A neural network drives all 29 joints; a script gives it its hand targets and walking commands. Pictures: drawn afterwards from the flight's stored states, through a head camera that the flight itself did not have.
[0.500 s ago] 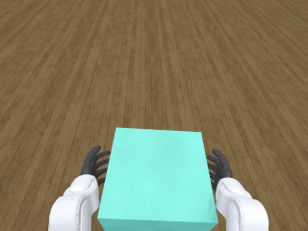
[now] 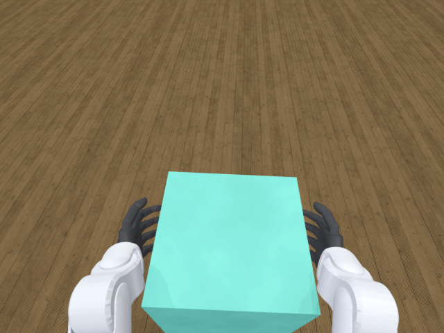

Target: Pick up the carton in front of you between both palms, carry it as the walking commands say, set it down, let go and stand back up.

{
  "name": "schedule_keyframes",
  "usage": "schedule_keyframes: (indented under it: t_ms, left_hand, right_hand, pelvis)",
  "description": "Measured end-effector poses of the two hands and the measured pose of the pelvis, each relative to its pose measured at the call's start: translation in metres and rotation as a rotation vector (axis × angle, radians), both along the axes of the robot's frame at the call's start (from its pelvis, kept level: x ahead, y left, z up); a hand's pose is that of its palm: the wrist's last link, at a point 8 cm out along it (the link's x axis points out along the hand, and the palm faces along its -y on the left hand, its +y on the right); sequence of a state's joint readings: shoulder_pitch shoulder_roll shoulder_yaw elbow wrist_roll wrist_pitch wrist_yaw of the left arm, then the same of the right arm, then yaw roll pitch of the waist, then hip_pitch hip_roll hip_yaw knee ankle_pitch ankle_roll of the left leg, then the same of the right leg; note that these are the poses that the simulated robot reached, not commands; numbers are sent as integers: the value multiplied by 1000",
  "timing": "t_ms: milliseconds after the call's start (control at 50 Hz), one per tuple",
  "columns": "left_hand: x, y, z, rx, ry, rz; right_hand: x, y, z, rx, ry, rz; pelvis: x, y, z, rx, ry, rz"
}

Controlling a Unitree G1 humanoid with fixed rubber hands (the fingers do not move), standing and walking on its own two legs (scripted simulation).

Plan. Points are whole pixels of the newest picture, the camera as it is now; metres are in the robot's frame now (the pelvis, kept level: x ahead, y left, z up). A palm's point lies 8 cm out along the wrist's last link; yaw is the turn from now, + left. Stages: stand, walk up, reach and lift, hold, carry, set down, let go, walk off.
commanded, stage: carry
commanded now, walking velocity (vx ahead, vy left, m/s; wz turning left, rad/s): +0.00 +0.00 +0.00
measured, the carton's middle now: (227, 262) +0.24 +0.00 +0.00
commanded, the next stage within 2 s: none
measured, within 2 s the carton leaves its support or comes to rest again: neither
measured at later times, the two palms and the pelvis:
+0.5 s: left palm (141, 170) +0.38 +0.16 +0.09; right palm (305, 176) +0.36 -0.14 +0.09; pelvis +0.15 +0.02 +0.00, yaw -2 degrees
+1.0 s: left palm (136, 176) +0.36 +0.17 +0.09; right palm (304, 182) +0.35 -0.13 +0.09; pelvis +0.14 +0.03 +0.00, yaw -2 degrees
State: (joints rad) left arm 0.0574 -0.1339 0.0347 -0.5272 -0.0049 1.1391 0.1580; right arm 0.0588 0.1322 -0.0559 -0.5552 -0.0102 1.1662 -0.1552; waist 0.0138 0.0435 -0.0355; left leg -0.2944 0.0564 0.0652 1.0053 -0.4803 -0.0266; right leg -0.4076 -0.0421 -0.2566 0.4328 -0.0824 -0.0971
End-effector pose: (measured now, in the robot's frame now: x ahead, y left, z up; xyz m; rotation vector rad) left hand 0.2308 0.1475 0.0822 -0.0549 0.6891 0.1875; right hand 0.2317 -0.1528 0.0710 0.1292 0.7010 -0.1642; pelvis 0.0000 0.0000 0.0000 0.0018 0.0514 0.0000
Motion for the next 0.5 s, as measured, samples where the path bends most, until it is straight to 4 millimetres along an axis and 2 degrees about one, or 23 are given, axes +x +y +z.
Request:
schedule_keyframes:
  t_ms: [80, 180, 300, 400, 500]
  left_hand:
    - [26, 0, 9, 0, -8, 15]
    - [62, 3, 21, -13, -78, -6]
    - [105, 8, 21, -46, -83, -28]
    - [131, 11, 14, -45, -52, -40]
    - [145, 14, 9, -40, -40, -43]
  right_hand:
    - [29, 0, 9, -1, -7, 12]
    - [61, 3, 24, -17, -76, -2]
    - [98, 8, 34, -62, -80, -16]
    - [121, 11, 28, -66, -50, -25]
    - [133, 14, 21, -57, -38, -32]
  pelvis:
    - [29, -3, 10, 10, 4, -3]
    - [67, 3, 8, -10, -12, -14]
    - [113, 9, 6, -6, -13, -24]
    - [134, 15, 5, 1, -1, -31]
    - [145, 20, 3, 1, 7, -36]
